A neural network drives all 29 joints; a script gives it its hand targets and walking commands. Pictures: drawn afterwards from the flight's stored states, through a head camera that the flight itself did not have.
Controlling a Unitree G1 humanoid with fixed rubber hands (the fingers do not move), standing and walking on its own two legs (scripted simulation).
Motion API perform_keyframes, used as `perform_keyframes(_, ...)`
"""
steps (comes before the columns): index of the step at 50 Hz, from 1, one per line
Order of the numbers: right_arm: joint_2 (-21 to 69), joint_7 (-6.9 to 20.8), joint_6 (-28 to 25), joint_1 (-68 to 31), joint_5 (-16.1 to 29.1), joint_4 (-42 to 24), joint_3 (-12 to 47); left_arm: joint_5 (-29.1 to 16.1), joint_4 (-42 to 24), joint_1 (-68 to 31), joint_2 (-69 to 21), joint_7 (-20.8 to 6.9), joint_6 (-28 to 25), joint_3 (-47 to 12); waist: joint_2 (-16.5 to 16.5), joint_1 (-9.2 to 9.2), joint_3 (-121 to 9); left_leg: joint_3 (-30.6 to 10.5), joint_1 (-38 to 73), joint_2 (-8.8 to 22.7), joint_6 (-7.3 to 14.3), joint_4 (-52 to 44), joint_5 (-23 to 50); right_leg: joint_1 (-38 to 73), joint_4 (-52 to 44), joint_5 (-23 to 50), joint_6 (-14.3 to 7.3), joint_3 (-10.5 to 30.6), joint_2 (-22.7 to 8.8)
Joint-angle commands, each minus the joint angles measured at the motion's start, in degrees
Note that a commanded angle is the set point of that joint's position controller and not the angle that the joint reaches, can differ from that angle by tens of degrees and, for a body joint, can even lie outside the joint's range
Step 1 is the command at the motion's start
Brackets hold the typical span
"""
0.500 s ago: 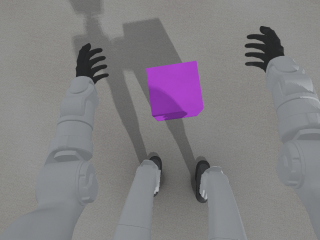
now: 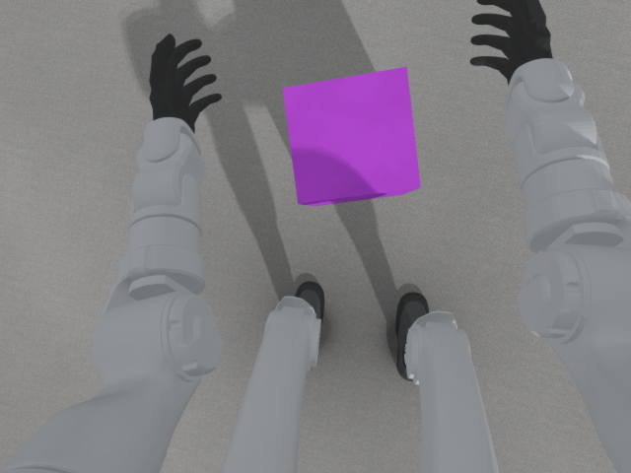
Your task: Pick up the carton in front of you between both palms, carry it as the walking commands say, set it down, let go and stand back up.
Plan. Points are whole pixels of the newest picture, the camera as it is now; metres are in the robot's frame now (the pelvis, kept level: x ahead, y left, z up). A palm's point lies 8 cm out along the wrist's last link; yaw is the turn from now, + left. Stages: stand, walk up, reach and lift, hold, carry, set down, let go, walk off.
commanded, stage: reach and lift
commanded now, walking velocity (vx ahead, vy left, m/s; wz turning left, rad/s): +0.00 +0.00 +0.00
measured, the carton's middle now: (352, 149) +0.51 +0.05 -0.49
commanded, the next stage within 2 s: none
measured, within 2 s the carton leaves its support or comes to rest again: leaves its support in 1.50 s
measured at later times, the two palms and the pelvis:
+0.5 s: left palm (245, 152) +0.47 +0.23 -0.36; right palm (461, 121) +0.54 -0.14 -0.37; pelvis -0.05 +0.00 -0.21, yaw +2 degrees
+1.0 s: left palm (258, 154) +0.48 +0.22 -0.41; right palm (444, 130) +0.54 -0.12 -0.42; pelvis -0.05 +0.00 -0.24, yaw +2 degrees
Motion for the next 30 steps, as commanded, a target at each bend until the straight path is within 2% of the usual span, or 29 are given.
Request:
perform_keyframes(1, -5.2, -1.0, -1.9, -11.6, 1.9, -3.7, 1.9, -1.2, -3.4, -9.4, 5.7, 0.7, -1.7, -1.1, -3.0, 1.05, -49.5, 5.1, 20.0, -3.4, -3.5, 5.1, 26.7, 21.7, 7.0, 20.4, 0.5, -3.9, 4.5)
perform_keyframes(2, -6.0, -1.5, -2.0, -12.6, 2.9, -2.7, 2.6, -1.7, -1.8, -10.2, 6.7, 1.1, -1.5, -1.6, -3.4, 0.44, -49.2, 5.1, 18.2, -3.3, -3.6, 8.1, 25.8, 19.6, 9.1, 19.9, 0.6, -3.8, 4.4)
perform_keyframes(3, -7.1, -1.6, -2.0, -14.1, 4.1, -4.4, 3.8, -2.4, -1.9, -10.4, 6.6, 1.1, -1.6, -2.3, -1.1, 1.72, -50.4, 5.4, 18.1, -3.4, -3.8, 10.2, 26.9, 18.1, 11.1, 20.0, 0.4, -3.3, 4.0)
perform_keyframes(4, -8.0, -2.0, -2.2, -15.4, 5.1, -3.9, 4.5, -3.4, -1.9, -11.9, 7.4, 1.4, -1.6, -3.2, -1.2, 1.27, -52.8, 5.3, 18.1, -3.3, -3.7, 12.1, 26.1, 17.3, 13.6, 19.2, 0.7, -3.7, 4.1)
perform_keyframes(5, -9.6, -2.4, -2.6, -15.1, 6.1, -4.2, 5.2, -4.0, -2.2, -13.2, 9.5, 2.0, -1.9, -3.9, -1.9, 0.94, -55.5, 5.0, 18.7, -3.2, -3.3, 14.8, 26.7, 15.4, 15.8, 18.6, 0.9, -3.9, 4.1)
perform_keyframes(6, -10.2, -2.9, -2.5, -17.0, 7.8, -5.0, 7.6, -5.0, -1.3, -14.3, 11.2, 2.4, -2.1, -4.0, -3.6, 2.89, -55.8, 5.6, 16.7, -3.2, -2.7, 17.5, 25.0, 15.0, 17.8, 17.7, 1.2, -3.3, 3.6)
perform_keyframes(7, -10.5, -3.0, -2.4, -18.5, 9.1, -5.0, 9.4, -7.0, -1.4, -15.2, 11.4, 2.7, -1.7, -5.7, -5.0, 1.69, -58.7, 5.9, 14.5, -3.0, -2.9, 18.6, 22.8, 20.8, 20.4, 19.4, 0.9, -3.5, 3.4)
perform_keyframes(8, -10.8, -3.2, -2.1, -21.2, 10.2, -5.7, 10.5, -8.7, -2.3, -17.0, 12.3, 2.9, -1.6, -7.2, -5.8, 1.31, -59.7, 6.5, 10.7, -3.0, -2.8, 19.7, 19.7, 23.1, 22.1, 18.8, 0.9, -3.4, 2.9)
perform_keyframes(9, -10.8, -3.4, -2.0, -22.8, 11.5, -5.9, 12.2, -9.9, -1.9, -18.5, 12.9, 3.2, -1.4, -7.8, -6.6, 2.73, -60.9, 6.7, 10.4, -2.8, -2.6, 21.6, 18.8, 23.6, 24.2, 17.8, 1.0, -3.3, 2.6)
perform_keyframes(10, -12.7, -3.6, -1.8, -24.7, 12.6, -8.6, 11.9, -10.5, -4.0, -20.5, 15.4, 3.7, -1.4, -8.8, -5.7, 2.45, -65.5, 6.6, 12.6, -2.6, -2.5, 22.9, 19.7, 23.7, 26.2, 17.6, 1.1, -3.4, 3.1)
perform_keyframes(11, -13.3, -3.7, -1.5, -27.1, 13.9, -7.4, 14.1, -12.1, -3.2, -20.5, 14.9, 4.1, -1.2, -8.9, -8.0, 4.12, -65.0, 7.6, 9.5, -2.6, -2.5, 24.3, 16.7, 26.7, 27.4, 16.7, 0.9, -3.2, 2.3)
perform_keyframes(12, -13.6, -3.9, -1.2, -28.9, 14.9, -8.6, 14.8, -13.0, -2.9, -22.4, 16.5, 4.4, -0.8, -10.2, -9.0, 3.12, -66.5, 7.5, 9.5, -2.2, -2.2, 25.6, 14.6, 28.4, 28.7, 15.2, 1.2, -3.4, 2.3)
perform_keyframes(13, -13.9, -4.2, -0.7, -30.5, 15.7, -8.4, 15.8, -13.8, -3.6, -23.8, 16.9, 4.7, -0.5, -10.2, -10.2, 4.08, -66.4, 8.1, 8.3, -2.0, -2.1, 26.9, 13.8, 28.9, 29.7, 14.4, 1.2, -3.1, 1.9)
perform_keyframes(14, -14.8, -4.2, -0.1, -31.8, 15.7, -6.4, 15.5, -14.4, -1.4, -25.6, 17.6, 4.9, 0.0, -11.5, -9.8, 2.63, -64.8, 7.9, 6.7, -1.7, -2.2, 27.9, 11.6, 27.8, 30.8, 12.1, 1.1, -3.6, 2.1)
perform_keyframes(15, -13.6, -4.4, -0.1, -31.0, 16.2, -5.6, 16.6, -16.1, -1.3, -25.5, 15.4, 5.0, 0.2, -12.9, -9.9, 3.01, -62.8, 8.0, 6.9, -2.0, -2.4, 28.3, 11.0, 25.7, 31.9, 10.6, 1.3, -4.5, 1.9)
perform_keyframes(16, -14.0, -4.5, -0.2, -31.4, 16.1, -4.2, 15.9, -15.8, -0.3, -26.4, 16.1, 5.1, 0.3, -12.8, -8.7, 2.67, -60.9, 7.6, 7.6, -1.8, -2.0, 29.9, 10.3, 22.5, 32.7, 8.5, 1.3, -4.4, 1.7)
perform_keyframes(17, -14.0, -4.5, -0.2, -32.9, 15.9, -4.3, 16.3, -16.0, 0.6, -28.1, 16.6, 5.1, 0.4, -12.9, -9.6, 1.59, -58.2, 7.2, 7.4, -1.6, -2.0, 31.2, 10.1, 19.1, 33.0, 7.1, 1.3, -4.3, 1.5)
perform_keyframes(18, -15.8, -4.6, -0.2, -33.3, 16.5, -3.0, 16.0, -15.3, 1.9, -28.7, 17.5, 5.0, 0.2, -12.7, -7.7, 3.09, -57.1, 8.0, 6.6, -1.4, -2.3, 32.6, 9.2, 18.8, 33.7, 6.2, 1.1, -3.5, 1.3)
perform_keyframes(20, -15.5, -4.6, -0.5, -34.5, 17.0, 0.0, 16.8, -15.1, 4.6, -30.3, 17.5, 5.2, 0.0, -12.4, -6.7, 3.08, -54.6, 8.1, 5.5, -1.2, -2.4, 34.4, 7.1, 17.9, 35.6, 4.7, 1.0, -3.4, 1.2)
perform_keyframes(21, -15.8, -4.6, -0.6, -35.0, 17.3, 1.2, 17.5, -15.2, 6.1, -31.1, 18.4, 5.3, -0.3, -12.7, -7.3, 2.69, -52.9, 7.3, 4.9, -1.0, -2.1, 35.1, 6.7, 16.7, 36.4, 4.3, 1.1, -3.5, 0.7)
perform_keyframes(22, -16.6, -4.6, -1.0, -34.7, 17.0, 3.6, 16.6, -15.4, 7.4, -31.6, 17.3, 5.2, -0.5, -13.0, -6.4, 1.93, -50.4, 6.9, 4.7, -0.9, -2.0, 35.7, 6.2, 13.2, 36.9, 2.4, 1.0, -3.7, 0.6)
perform_keyframes(23, -16.0, -4.4, -1.4, -35.5, 17.7, 3.4, 17.5, -15.5, 7.1, -32.1, 17.4, 5.2, -0.9, -13.5, -5.7, 2.33, -49.8, 6.9, 4.0, -0.6, -2.2, 36.5, 6.4, 13.5, 38.0, 3.2, 0.8, -3.3, 0.6)
perform_keyframes(24, -15.9, -4.3, -1.9, -36.2, 17.8, 4.6, 17.9, -15.1, 8.3, -34.1, 17.7, 5.1, -1.2, -13.7, -5.7, 1.84, -48.3, 6.7, 4.6, -0.5, -2.3, 37.4, 7.2, 12.5, 38.4, 3.7, 0.7, -3.2, 0.6)
perform_keyframes(25, -17.1, -4.1, -2.4, -37.0, 18.3, 3.7, 17.7, -14.9, 7.8, -34.3, 17.6, 5.1, -1.7, -13.7, -4.2, 2.68, -48.0, 6.8, 4.3, -0.8, -2.2, 38.4, 8.5, 11.2, 39.2, 4.3, 0.7, -2.7, 0.3)
perform_keyframes(26, -16.7, -4.2, -2.8, -37.2, 18.5, 5.4, 17.8, -15.5, 9.2, -35.3, 18.1, 5.3, -2.0, -14.4, -5.1, 0.43, -47.3, 6.1, 3.1, -0.1, -2.3, 39.0, 8.6, 11.5, 40.9, 5.7, 0.6, -3.3, 0.3)
perform_keyframes(27, -17.6, -4.1, -3.3, -38.7, 18.9, 3.5, 18.2, -15.2, 8.4, -36.4, 18.1, 5.3, -2.4, -14.6, -3.2, 2.27, -47.6, 5.9, 6.2, -0.5, -2.2, 40.0, 10.2, 9.6, 41.4, 5.6, 0.5, -2.9, 0.4)
perform_keyframes(28, -17.3, -4.1, -3.3, -38.2, 18.8, 6.3, 18.3, -15.6, 9.9, -37.8, 18.7, 5.3, -2.5, -15.1, -4.6, 0.83, -46.2, 5.4, 6.6, -0.2, -2.0, 40.9, 10.8, 8.6, 41.9, 5.5, 0.6, -3.1, 0.3)
perform_keyframes(30, -19.3, -4.1, -4.0, -38.9, 20.0, 6.1, 19.3, -16.0, 11.6, -36.3, 18.4, 5.5, -3.0, -15.0, -3.5, 1.69, -46.7, 5.7, 7.1, -0.3, -2.2, 43.1, 12.2, 9.5, 43.6, 6.8, 0.7, -2.5, 0.0)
